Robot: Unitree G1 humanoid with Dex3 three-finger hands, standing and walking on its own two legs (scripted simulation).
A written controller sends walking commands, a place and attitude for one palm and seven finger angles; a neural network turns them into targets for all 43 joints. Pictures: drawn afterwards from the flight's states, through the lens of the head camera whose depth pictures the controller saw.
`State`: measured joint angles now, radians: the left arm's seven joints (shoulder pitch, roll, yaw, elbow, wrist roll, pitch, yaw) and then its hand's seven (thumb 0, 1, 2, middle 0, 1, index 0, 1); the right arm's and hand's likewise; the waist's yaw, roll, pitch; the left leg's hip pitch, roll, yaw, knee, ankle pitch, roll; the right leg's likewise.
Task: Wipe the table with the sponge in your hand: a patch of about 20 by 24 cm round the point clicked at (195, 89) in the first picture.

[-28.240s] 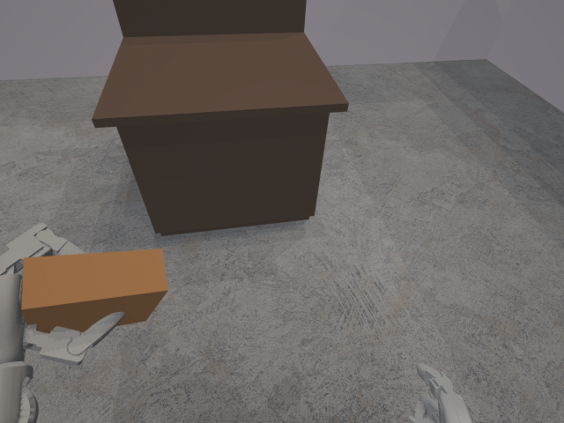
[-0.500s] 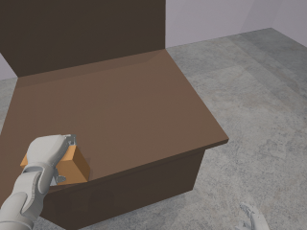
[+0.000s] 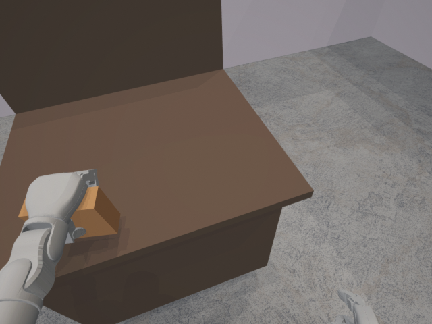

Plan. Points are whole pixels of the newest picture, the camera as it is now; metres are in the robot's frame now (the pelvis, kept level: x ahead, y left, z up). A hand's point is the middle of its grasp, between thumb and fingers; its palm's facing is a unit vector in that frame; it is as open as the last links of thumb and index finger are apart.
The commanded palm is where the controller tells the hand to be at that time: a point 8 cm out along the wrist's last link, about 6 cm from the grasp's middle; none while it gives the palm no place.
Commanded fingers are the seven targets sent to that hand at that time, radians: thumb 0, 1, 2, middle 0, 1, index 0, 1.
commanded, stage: move the sponge above the wiping area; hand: left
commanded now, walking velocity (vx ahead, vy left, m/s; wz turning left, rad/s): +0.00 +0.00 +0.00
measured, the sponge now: (80, 219) +0.28 +0.32 +0.02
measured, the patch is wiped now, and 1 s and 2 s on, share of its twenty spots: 0.00 0.00 0.00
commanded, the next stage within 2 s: lower the sponge onto the table in 1.48 s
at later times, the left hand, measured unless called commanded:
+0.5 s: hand (43, 193) +0.29 +0.36 +0.10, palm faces +0.14 +0.04 -0.99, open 9.1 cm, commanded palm +0.25 +0.36 +0.12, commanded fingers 0.00 0.10 1.30 -1.20 -1.60 -1.20 -1.60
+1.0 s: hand (20, 205) +0.26 +0.40 +0.09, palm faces +0.07 -0.02 -1.00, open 9.0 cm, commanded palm +0.23 +0.36 +0.12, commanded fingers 0.00 0.10 1.30 -1.20 -1.60 -1.20 -1.60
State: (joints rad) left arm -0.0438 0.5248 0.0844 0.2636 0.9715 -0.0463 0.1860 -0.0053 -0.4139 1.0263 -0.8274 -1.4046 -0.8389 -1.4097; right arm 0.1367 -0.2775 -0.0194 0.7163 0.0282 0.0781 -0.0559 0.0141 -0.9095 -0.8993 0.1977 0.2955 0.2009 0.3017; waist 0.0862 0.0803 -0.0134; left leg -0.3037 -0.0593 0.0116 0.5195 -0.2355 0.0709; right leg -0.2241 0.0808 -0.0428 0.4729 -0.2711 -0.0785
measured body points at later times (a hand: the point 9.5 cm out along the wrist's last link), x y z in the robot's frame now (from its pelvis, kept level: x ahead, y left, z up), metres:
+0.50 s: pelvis +0.00 +0.00 +0.00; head +0.02 -0.02 +0.45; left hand +0.27 +0.36 +0.15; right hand +0.20 -0.23 -0.12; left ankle +0.02 +0.07 -0.74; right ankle -0.01 -0.08 -0.74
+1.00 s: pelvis +0.00 +0.02 +0.00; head +0.01 -0.01 +0.45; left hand +0.25 +0.40 +0.14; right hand +0.19 -0.21 -0.12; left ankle +0.02 +0.07 -0.74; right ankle -0.01 -0.08 -0.74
